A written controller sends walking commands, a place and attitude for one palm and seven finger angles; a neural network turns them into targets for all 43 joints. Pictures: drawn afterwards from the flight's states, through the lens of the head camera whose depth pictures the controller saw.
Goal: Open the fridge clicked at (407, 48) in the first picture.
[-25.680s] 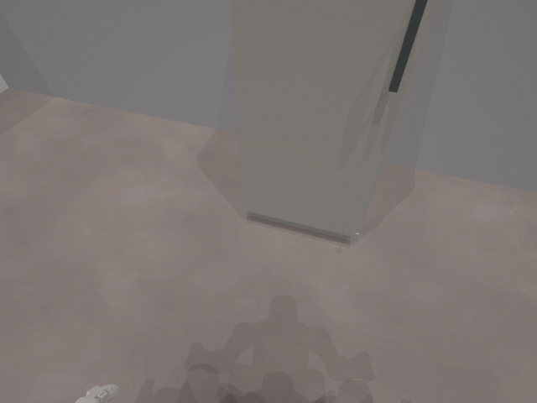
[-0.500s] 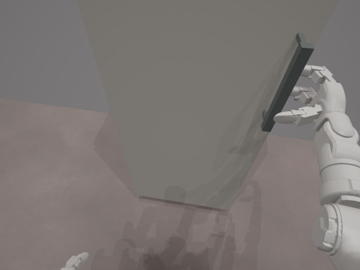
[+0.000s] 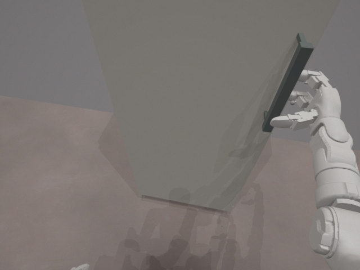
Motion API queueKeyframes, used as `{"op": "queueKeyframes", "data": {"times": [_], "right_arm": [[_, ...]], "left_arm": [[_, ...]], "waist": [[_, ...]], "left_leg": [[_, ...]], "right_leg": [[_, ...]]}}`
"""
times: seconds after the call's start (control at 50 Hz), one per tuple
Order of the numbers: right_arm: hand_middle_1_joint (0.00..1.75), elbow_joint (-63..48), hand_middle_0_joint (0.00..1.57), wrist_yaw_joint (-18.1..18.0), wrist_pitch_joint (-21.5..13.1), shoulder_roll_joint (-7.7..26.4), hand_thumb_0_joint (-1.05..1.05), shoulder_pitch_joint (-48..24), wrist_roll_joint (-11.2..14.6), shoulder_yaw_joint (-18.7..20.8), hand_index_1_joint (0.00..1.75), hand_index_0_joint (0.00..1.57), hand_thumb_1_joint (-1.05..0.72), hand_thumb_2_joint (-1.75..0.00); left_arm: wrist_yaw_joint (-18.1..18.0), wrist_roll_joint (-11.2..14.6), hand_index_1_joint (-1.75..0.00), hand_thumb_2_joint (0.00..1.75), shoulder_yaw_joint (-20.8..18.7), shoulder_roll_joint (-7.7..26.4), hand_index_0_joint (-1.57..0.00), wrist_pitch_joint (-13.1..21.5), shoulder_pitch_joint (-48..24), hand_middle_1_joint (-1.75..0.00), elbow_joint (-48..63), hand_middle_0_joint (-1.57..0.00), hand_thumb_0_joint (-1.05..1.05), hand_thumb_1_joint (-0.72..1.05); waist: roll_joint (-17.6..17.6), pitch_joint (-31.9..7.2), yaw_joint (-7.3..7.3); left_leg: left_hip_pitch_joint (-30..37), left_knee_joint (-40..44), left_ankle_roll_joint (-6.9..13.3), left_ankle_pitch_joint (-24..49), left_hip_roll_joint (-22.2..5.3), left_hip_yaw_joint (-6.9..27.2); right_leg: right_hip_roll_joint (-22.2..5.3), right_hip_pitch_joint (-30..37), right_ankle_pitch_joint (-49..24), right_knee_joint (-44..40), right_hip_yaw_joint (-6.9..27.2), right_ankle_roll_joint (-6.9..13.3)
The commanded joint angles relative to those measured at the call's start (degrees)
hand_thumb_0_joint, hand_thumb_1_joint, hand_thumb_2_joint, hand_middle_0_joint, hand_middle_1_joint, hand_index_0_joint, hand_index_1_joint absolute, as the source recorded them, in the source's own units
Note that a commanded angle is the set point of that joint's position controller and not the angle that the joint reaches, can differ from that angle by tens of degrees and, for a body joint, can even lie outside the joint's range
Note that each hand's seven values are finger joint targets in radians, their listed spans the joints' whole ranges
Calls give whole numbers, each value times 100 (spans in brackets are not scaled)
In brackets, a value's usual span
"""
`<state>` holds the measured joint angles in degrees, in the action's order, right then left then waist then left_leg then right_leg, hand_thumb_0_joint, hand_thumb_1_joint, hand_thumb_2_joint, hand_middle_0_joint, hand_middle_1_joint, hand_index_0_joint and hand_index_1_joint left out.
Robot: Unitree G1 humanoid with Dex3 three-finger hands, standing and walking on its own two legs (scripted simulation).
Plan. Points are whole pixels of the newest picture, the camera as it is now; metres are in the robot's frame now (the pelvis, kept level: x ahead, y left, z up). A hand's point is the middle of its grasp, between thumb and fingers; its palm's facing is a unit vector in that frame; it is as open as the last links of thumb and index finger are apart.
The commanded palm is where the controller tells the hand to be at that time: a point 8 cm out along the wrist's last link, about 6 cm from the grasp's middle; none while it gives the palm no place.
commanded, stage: slide the fingers in behind the handle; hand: right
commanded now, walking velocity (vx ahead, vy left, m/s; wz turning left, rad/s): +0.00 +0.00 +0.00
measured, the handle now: (281, 88) +0.50 -0.17 +0.16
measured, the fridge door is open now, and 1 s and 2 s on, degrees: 0 0 0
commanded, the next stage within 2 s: grip the handle and tug to test in 1.44 s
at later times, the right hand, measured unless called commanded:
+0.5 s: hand (282, 102) +0.45 -0.16 +0.17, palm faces +0.08 +1.00 +0.01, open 14.0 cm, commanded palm +0.42 -0.21 +0.17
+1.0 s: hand (273, 101) +0.45 -0.14 +0.16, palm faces +0.07 +1.00 +0.02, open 14.0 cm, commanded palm +0.42 -0.20 +0.17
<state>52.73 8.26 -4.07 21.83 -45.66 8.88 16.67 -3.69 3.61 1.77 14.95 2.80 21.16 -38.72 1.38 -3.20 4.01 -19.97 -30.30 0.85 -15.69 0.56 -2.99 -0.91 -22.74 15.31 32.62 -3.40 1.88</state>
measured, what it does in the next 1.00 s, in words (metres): stands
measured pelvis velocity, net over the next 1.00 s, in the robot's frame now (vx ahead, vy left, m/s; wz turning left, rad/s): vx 0.00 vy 0.01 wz -0.01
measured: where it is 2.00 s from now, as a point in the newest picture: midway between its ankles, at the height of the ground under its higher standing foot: outside the picture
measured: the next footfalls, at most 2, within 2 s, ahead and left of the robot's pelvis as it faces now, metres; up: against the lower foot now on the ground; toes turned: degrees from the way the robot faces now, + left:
none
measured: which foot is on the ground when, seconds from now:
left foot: down 0.00-1.00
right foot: down 0.00-1.00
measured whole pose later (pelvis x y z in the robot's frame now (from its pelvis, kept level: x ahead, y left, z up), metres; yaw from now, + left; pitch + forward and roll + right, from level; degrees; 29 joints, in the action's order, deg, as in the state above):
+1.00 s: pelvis +0.00 +0.01 +0.00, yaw +0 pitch +4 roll +1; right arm 45.4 2.8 0.1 15.9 -43.0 8.9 13.3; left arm -3.8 3.4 1.4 14.6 2.0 18.3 -39.3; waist 1.6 -2.8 3.2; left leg -17.0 -28.6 1.5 -15.6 0.9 -3.3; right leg -1.1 -19.6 14.7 30.4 -2.9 1.2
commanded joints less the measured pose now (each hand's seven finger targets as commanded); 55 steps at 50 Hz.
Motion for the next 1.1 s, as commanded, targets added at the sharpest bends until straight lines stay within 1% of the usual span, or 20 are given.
{"op": "queueKeyframes", "data": {"times": [0.0,0.06,0.1,0.16,0.26,0.34,0.38,0.44,0.46,0.5,0.56,0.62,0.74,0.8,0.84,0.9,0.96,1.0,1.02,1.08], "right_arm": [[120,-1878,30,-144,-487,1120,0,-2822,82,101,120,30,50,-30],[120,-1991,30,-247,-436,1054,0,-2893,40,72,120,30,50,-30],[120,-2007,30,-308,-382,1133,0,-2681,52,200,120,30,50,-30],[120,-2064,30,-328,-213,654,0,-2495,18,-142,120,30,50,-30],[120,-2001,30,-406,77,684,0,-2415,61,-39,120,30,50,-30],[120,-2433,30,-505,12,661,0,-2368,24,-29,120,30,50,-30],[120,-2529,30,-520,-20,417,0,-2507,-5,-271,120,30,50,-30],[120,-2428,30,-539,20,592,0,-2371,5,-113,120,30,50,-30],[120,-2377,30,-528,70,489,0,-2411,20,-185,120,30,50,-30],[120,-2287,30,-535,110,618,0,-2504,20,-99,120,30,50,-30],[120,-2275,30,-556,127,736,0,-2489,9,24,120,30,50,-30],[120,-2132,30,-523,69,763,0,-2446,12,19,120,30,50,-30],[120,-2257,30,-386,-85,495,0,-2645,56,-267,120,30,50,-30],[120,-2120,30,-395,-83,494,0,-2486,120,-207,120,30,50,-30],[120,-2179,30,-424,-47,511,0,-2515,121,-171,120,30,50,-30],[120,-2007,30,-518,9,502,0,-2443,93,-169,120,30,50,-30],[120,-2023,30,-614,16,544,0,-2587,25,-118,120,30,50,-30],[120,-2051,30,-695,-62,929,0,-2491,-38,178,120,30,50,-30],[120,-2201,30,-700,-109,766,0,-2643,-60,25,120,30,50,-30],[120,-2405,30,-681,-235,667,0,-2425,-61,26,120,30,50,-30]], "left_arm": [[-58,-10,-30,90,-324,831,-20,305,-84,-30,682,-20,0,90],[-51,-13,-30,90,-329,825,-20,343,-128,-30,626,-20,0,90],[-53,-34,-30,90,-335,846,-20,339,-121,-30,628,-20,0,90],[-30,-7,-30,90,-327,776,-20,331,-218,-30,652,-20,0,90],[-47,-8,-30,90,-322,795,-20,247,-268,-30,676,-20,0,90],[-34,-27,-30,90,-316,738,-20,242,-358,-30,726,-20,0,90],[-34,-26,-30,90,-308,705,-20,239,-379,-30,705,-20,0,90],[-46,-24,-30,90,-311,732,-20,211,-402,-30,681,-20,0,90],[-56,-18,-30,90,-298,715,-20,203,-448,-30,694,-20,0,90],[-77,-34,-30,90,-304,741,-20,184,-418,-30,655,-20,0,90],[-96,-33,-30,90,-283,711,-20,166,-477,-30,679,-20,0,90],[-98,-37,-30,90,-274,725,-20,166,-448,-30,669,-20,0,90],[-90,-11,-30,90,-305,699,-20,198,-432,-30,659,-20,0,90],[-87,-18,-30,90,-323,727,-20,197,-388,-30,624,-20,0,90],[-81,-12,-30,90,-319,724,-20,199,-396,-30,619,-20,0,90],[-67,-24,-30,90,-313,745,-20,190,-377,-30,593,-20,0,90],[-67,-30,-30,90,-303,709,-20,176,-412,-30,609,-20,0,90],[-66,-65,-30,90,-306,748,-20,163,-357,-30,601,-20,0,90],[-60,-54,-30,90,-295,702,-20,165,-419,-30,634,-20,0,90],[-38,-70,-30,90,-323,668,-20,208,-397,-30,659,-20,0,90]], "waist": [[95,-1817,-53],[307,-1801,-57],[66,-1857,-115],[243,-1817,-110],[-186,-1662,-119],[18,-1847,-201],[75,-1794,-108],[-127,-1693,-138],[-1,-1659,-124],[-260,-1602,-91],[-73,-1677,-150],[-256,-1580,-120],[98,-1811,-59],[-189,-1752,-59],[-110,-1806,-97],[-338,-1545,-71],[-175,-1568,-104],[-320,-1695,-181],[-70,-1728,-137],[86,-2032,-218]], "left_leg": [[225,340,70,1210,93,141],[110,329,82,1166,107,123],[260,339,83,1243,108,109],[207,298,94,1466,100,74],[380,380,68,1530,87,89],[493,355,84,1695,76,115],[396,361,76,1710,75,107],[520,396,68,1703,74,121],[488,422,67,1663,63,137],[569,467,46,1648,56,146],[656,485,50,1658,30,189],[690,490,34,1674,23,207],[618,449,51,1771,36,204],[655,471,39,1768,52,178],[676,457,38,1783,44,179],[616,505,13,1641,45,168],[634,506,11,1613,21,217],[795,479,16,1648,22,230],[759,462,20,1707,15,246],[869,375,56,2062,47,224]], "right_leg": [[-64,1392,-1246,-317,471,52],[-84,1520,-1273,-367,514,4],[-91,1489,-1375,-363,498,15],[-97,1642,-1692,-367,497,-30],[-68,1425,-1532,-418,444,12],[-65,1591,-1772,-391,423,3],[-65,1682,-1806,-366,426,-3],[-53,1534,-1658,-393,404,14],[-32,1524,-1572,-408,378,20],[-30,1409,-1472,-407,376,51],[16,1381,-1388,-439,334,57],[24,1250,-1313,-428,328,84],[35,1476,-1444,-354,324,66],[25,1409,-1442,-356,343,83],[34,1397,-1421,-383,331,70],[22,1238,-1285,-403,328,88],[48,1193,-1211,-435,296,86],[36,1143,-1274,-424,312,97],[44,1230,-1308,-434,283,93],[31,1479,-1705,-377,266,68]]}}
